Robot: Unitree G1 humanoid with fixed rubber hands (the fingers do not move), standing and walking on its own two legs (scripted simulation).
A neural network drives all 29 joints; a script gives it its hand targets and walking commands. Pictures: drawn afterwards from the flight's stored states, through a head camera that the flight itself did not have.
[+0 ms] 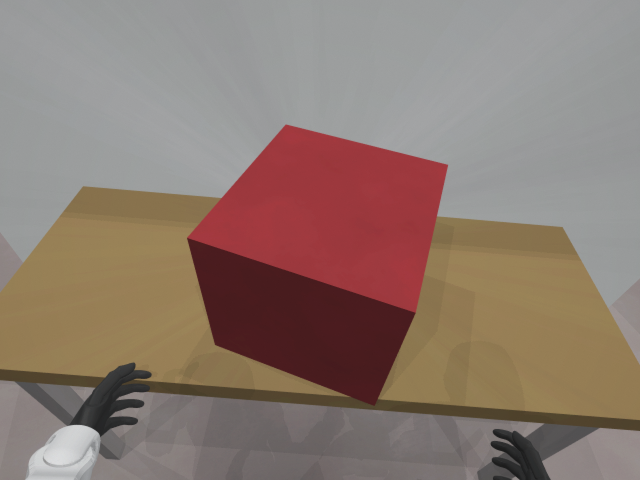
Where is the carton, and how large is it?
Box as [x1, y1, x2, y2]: [187, 125, 447, 405]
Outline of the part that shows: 285,125 187,237 214,342 216,345 374,405 415,312 447,165 346,139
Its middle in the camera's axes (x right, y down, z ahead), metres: +0.01 +0.02 +0.64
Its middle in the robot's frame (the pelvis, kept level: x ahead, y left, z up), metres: +0.47 +0.00 -0.01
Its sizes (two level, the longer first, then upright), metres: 0.304 0.284 0.263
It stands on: a table, 0.63 m high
